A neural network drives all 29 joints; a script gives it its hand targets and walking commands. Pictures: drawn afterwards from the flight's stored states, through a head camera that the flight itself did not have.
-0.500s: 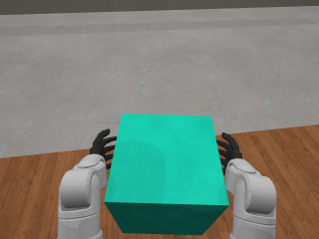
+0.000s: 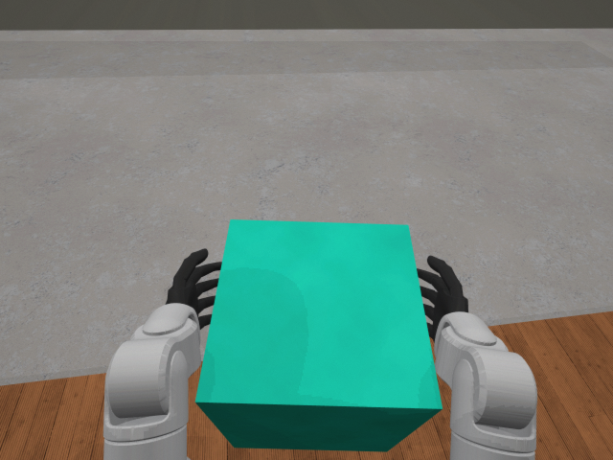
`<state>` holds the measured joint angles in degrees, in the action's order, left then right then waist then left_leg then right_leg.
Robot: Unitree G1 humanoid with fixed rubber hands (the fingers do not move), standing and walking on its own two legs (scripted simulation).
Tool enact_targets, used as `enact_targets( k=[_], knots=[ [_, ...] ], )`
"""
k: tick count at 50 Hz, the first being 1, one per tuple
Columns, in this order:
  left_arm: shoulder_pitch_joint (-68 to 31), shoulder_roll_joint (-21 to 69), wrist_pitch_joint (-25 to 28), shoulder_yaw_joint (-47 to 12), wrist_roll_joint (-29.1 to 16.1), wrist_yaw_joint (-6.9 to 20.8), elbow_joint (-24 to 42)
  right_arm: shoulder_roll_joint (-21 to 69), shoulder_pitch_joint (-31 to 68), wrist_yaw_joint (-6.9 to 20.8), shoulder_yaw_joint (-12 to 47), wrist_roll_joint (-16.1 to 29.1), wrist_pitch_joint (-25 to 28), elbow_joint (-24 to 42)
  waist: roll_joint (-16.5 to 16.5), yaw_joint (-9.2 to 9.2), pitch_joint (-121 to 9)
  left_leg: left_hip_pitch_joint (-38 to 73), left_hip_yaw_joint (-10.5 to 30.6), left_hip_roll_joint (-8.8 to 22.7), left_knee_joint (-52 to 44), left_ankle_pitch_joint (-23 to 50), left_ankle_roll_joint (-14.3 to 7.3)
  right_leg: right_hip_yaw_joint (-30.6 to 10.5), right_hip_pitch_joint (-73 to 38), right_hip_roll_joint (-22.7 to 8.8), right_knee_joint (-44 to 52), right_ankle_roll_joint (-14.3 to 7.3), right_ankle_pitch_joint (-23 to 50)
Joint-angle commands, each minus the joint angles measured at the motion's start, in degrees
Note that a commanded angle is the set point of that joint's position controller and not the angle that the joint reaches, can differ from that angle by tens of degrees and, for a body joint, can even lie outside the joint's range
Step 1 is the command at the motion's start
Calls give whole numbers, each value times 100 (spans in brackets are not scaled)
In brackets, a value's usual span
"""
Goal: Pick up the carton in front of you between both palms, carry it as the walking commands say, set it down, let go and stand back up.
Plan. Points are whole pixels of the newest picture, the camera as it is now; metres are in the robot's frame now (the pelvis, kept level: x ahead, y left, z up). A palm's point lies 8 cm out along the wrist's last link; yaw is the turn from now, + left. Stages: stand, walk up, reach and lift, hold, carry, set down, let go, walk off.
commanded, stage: carry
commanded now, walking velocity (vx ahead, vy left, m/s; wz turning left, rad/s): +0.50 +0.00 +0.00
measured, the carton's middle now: (314, 344) +0.26 +0.00 +0.03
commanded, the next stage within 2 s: none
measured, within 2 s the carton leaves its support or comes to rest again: neither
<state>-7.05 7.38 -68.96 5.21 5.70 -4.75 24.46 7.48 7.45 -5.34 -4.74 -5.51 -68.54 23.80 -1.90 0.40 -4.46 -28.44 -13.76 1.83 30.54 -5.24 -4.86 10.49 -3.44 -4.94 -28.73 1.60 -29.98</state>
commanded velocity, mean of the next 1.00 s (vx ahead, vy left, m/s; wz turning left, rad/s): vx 0.50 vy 0.00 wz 0.00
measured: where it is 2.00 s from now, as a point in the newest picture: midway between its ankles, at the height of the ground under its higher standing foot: (273, 233)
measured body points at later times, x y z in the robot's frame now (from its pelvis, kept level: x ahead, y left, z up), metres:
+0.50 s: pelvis +0.32 -0.01 +0.00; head +0.33 -0.01 +0.45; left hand +0.68 +0.15 +0.12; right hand +0.69 -0.15 +0.11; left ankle +0.13 +0.08 -0.70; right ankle +0.45 -0.07 -0.72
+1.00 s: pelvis +0.65 +0.01 -0.03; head +0.69 +0.01 +0.42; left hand +1.02 +0.18 +0.10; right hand +1.03 -0.12 +0.10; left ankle +0.83 +0.10 -0.74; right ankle +0.45 -0.07 -0.71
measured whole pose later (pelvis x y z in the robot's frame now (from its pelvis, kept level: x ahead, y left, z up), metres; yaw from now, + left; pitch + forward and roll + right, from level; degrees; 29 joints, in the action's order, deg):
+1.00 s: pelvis +0.65 +0.01 -0.03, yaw -2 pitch +5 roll -3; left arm -38.9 2.4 -67.2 11.7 2.6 -7.6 0.1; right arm 2.3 36.5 -7.1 -15.2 -4.5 -69.3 5.1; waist 2.7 -6.1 -1.1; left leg -37.4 -2.4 2.3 28.6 21.8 -3.2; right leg 5.3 5.9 4.0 -39.7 -2.6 -38.8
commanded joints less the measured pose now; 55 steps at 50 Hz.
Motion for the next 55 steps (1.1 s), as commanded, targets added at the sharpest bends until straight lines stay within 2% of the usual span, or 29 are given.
enact_targets(
  k=[1, 2, 4, 5, 6, 9, 14, 19, 21, 23, 24, 25, 26, 27, 29, 30, 36, 39, 41, 42, 44, 46, 47, 49, 51, 52, 53, 54, 55],
  knots=[
    [-2710, 4417, -202, -4045, -2284, 1395, 503, 4541, 2407, 1455, 3856, 2200, -162, 52, 1961, 101, -2127, 4610, 4314, 2260, -1394, -1133, -965, -271, 3703, 681, -4128, -36, 286],
    [-2898, 4470, -207, -4070, -2297, 1389, 383, 4661, 2510, 1457, 3879, 2288, -163, 94, 1725, 125, -1926, 4376, 4214, 2197, -1533, -544, -998, -932, 4162, 458, -4947, -234, 182],
    [-3248, 4726, -140, -4118, -2338, 1387, 308, 4932, 2869, 1469, 3946, 2351, -115, 104, 740, 112, -1875, 3767, 3025, 1919, -1218, 550, -761, -1121, 4333, 3, -5036, -464, 688],
    [-3347, 4850, -107, -4126, -2365, 1379, 210, 5039, 3120, 1471, 4003, 2423, -83, 102, 462, 78, -1815, 3318, 2592, 1796, -1296, 464, -593, -1155, 4169, -159, -4698, -469, 991],
    [-3458, 4910, -68, -4146, -2371, 1362, 124, 5064, 3335, 1464, 4039, 2471, -48, 94, 485, 58, -1837, 3037, 2284, 1674, -1413, 94, -476, -1097, 3999, -198, -4459, -448, 1216],
    [-3752, 4774, 42, -4116, -2276, 1266, -260, 4823, 3772, 1442, 4061, 2526, 20, -153, 640, 96, -1625, 2762, 1758, 1517, -1611, -123, -525, -853, 4158, -122, -3882, -345, 1575],
    [-4860, 4359, 79, -3848, -2251, 1077, -1069, 4353, 4833, 1336, 3822, 2546, 71, -964, 802, 227, -1189, 2965, 1226, 1248, -1499, 785, -619, -502, 4676, -23, -2418, -265, 2215],
    [-5662, 4496, 41, -3387, -2339, 1021, -2045, 4500, 5657, 1261, 3385, 2565, 38, -1934, 922, 305, -955, 3005, 884, 1029, -1107, 1639, -510, -142, 4098, 306, -989, -496, 2752],
    [-6057, 4639, 40, -3187, -2401, 1034, -2326, 4677, 6059, 1247, 3247, 2603, 41, -2281, 939, 267, -921, 3193, 884, 1013, -849, 2402, -330, -88, 3780, 438, -405, -631, 2726],
    [-6180, 4793, 64, -2988, -2443, 1055, -2702, 4898, 6434, 1235, 3133, 2638, 69, -2526, 967, -80, -1477, 3247, 475, 840, 410, 3530, -36, 217, 2368, 824, 126, -705, 2639],
    [-6271, 4861, 90, -2891, -2439, 1075, -2795, 4991, 6598, 1227, 3096, 2642, 88, -2607, 681, -297, -1993, 2665, 337, 657, 1553, 2797, 108, 42, 1087, 672, 46, -730, 2576],
    [-6344, 4865, 99, -2778, -2452, 1099, -2856, 5140, 6711, 1221, 3083, 2677, 94, -2645, -147, -469, -2581, 1512, 456, 381, 2949, 906, 207, -1618, -167, -527, -139, -866, 2257],
    [-6631, 4918, 157, -2791, -2471, 1120, -2894, 5351, 6799, 1209, 3018, 2691, 92, -2618, -1701, -363, -2879, -548, 925, -635, 4451, -2392, 389, -4228, -1478, -1638, 441, -1728, 2293],
    [-6635, 5212, 176, -2796, -2579, 1160, -2862, 5411, 7002, 1174, 2978, 2652, 111, -2604, -1447, -402, -2818, -1089, 1556, -449, 5053, -2506, 247, -4260, -1470, -1574, 582, -1831, 2524],
    [-7287, 5674, 241, -2975, -2830, 1216, -2301, 5721, 7288, 1087, 2999, 2664, 167, -2348, -370, -378, -2471, -1117, 1708, -68, 4629, -1932, 148, -3042, -804, -1284, 373, -1553, 3994],
    [-7532, 5841, 257, -3079, -2957, 1220, -2032, 5802, 7351, 1039, 3001, 2661, 183, -2191, -176, -322, -2415, -1057, 1646, 49, 4244, -1729, 164, -2610, -565, -1192, 386, -1445, 4308],
    [-7203, 5781, 214, -3403, -2999, 1139, -1237, 5638, 6692, 796, 3139, 2386, 247, -1588, -276, -369, -2709, -1237, 1286, -20, 2535, -1595, 345, -1842, -989, -929, 159, -1540, 5585],
    [-7041, 5445, 192, -3554, -2923, 1158, -1027, 5369, 6586, 766, 3348, 2282, 233, -1259, -625, -459, -2828, -1533, 1170, 2, 2829, -484, 258, -1601, -1307, -887, -169, -1567, 6333],
    [-6799, 5228, 155, -3594, -2851, 1177, -1169, 5122, 6537, 790, 3412, 2252, 183, -1206, -558, -526, -2658, -2116, 1198, 67, 2910, -330, 191, -1651, -1629, -859, -356, -1559, 6242],
    [-6756, 5119, 133, -3564, -2780, 1178, -1235, 5003, 6504, 807, 3424, 2238, 151, -1209, -464, -673, -2351, -2684, 1061, -7, 2621, -131, 191, -1609, -1927, -597, -402, -1519, 6119],
    [-6461, 4996, 77, -3522, -2672, 1201, -1646, 4822, 6401, 876, 3349, 2184, 72, -1453, -377, -867, -2124, -3525, 1303, 122, 2021, 454, 180, -1940, -2606, -565, -699, -1370, 5499],
    [-6581, 5049, 73, -3537, -2754, 1227, -1804, 4730, 6369, 952, 3221, 2154, 13, -1734, 157, -946, -1728, -2585, 1118, 35, 264, 1912, 202, -1521, -1628, -228, -902, -1208, 4186],
    [-6619, 5065, 78, -3533, -2801, 1239, -1945, 4698, 6297, 985, 3125, 2105, -3, -1896, 202, -974, -1602, -1550, 962, -57, -401, 2672, 178, -1283, -776, -69, -892, -1134, 3705],
    [-6749, 5148, 105, -3505, -2868, 1282, -2326, 4498, 6298, 1036, 2934, 2001, -42, -2205, -199, -664, -1356, 79, 917, -110, -627, 3655, 152, -1053, 472, -21, -1023, -935, 3194],
    [-6850, 5255, 106, -3425, -2908, 1313, -2648, 4330, 6372, 1062, 2673, 1981, -74, -2480, -403, -170, -1385, 1017, 965, -20, -570, 3490, 106, -981, 586, 59, -1919, -773, 3205],
    [-6934, 5285, 97, -3336, -2885, 1314, -2780, 4289, 6397, 1073, 2556, 2015, -92, -2610, -267, 121, -1524, 1719, 797, -35, -664, 3162, 104, -926, 682, 88, -2839, -766, 3529],
    [-7077, 5249, 83, -3221, -2863, 1298, -2849, 4251, 6479, 1094, 2453, 2051, -109, -2710, 14, 459, -1628, 2568, 665, 36, -837, 2729, 184, -809, 1020, 168, -4119, -677, 3638],
    [-7216, 5182, 56, -3096, -2798, 1260, -2950, 4216, 6616, 1125, 2346, 2081, -129, -2845, 881, 591, -1436, 3161, 909, 393, -679, 2516, 266, -584, 1860, 571, -5750, -484, 1287],
    [-7490, 5163, -47, -2990, -2761, 1212, -3124, 4073, 6699, 1132, 2091, 2070, -147, -3261, 2354, 94, -1707, 4753, 2166, 1151, 1317, 5251, -52, -979, 3939, 838, -7035, -341, -1386]
  ],
)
